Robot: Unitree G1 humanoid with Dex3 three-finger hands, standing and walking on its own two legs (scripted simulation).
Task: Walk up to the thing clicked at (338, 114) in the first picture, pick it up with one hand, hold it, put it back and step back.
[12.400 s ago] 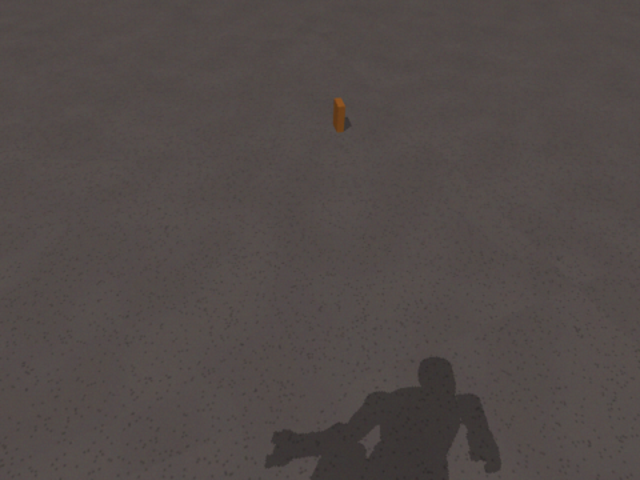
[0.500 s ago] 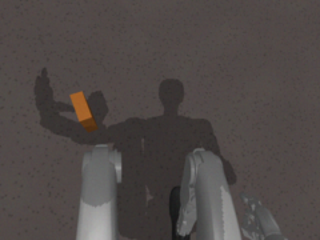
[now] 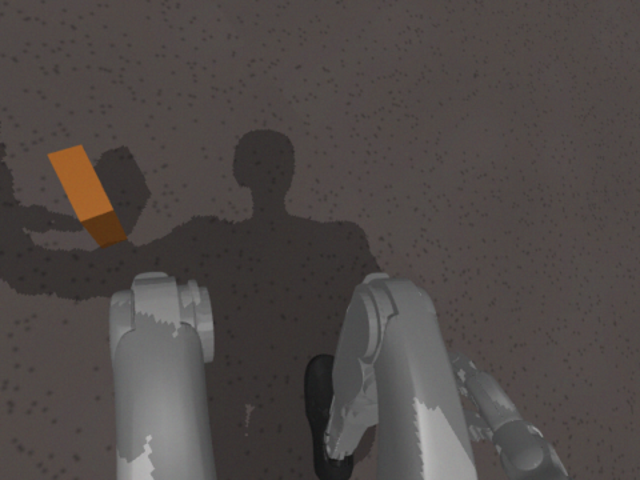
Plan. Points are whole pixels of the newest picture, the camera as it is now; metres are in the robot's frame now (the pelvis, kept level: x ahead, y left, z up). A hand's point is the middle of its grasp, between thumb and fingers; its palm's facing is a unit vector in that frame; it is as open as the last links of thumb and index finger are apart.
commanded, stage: approach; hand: left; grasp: from the side
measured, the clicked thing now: (93, 202) +0.45 +0.28 -0.24
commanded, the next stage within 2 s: close in in 0.12 s
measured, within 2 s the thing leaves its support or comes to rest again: neither
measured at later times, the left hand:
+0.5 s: hand (39, 218) +0.40 +0.33 -0.20, palm faces +0.32 -0.94 +0.07, open 17.5 cm
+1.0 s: hand (80, 224) +0.41 +0.28 -0.21, palm faces +0.32 -0.95 +0.05, open 17.5 cm
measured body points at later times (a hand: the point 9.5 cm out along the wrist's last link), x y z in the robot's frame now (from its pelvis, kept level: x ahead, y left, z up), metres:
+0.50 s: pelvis -0.01 +0.02 -0.04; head +0.21 +0.19 +0.31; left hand +0.38 +0.37 -0.20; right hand +0.17 -0.23 -0.07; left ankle +0.08 +0.14 -0.28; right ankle +0.11 -0.12 -0.28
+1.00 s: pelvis -0.02 +0.02 -0.04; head +0.20 +0.20 +0.30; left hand +0.38 +0.33 -0.21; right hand +0.14 -0.23 -0.06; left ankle +0.08 +0.14 -0.28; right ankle +0.11 -0.12 -0.28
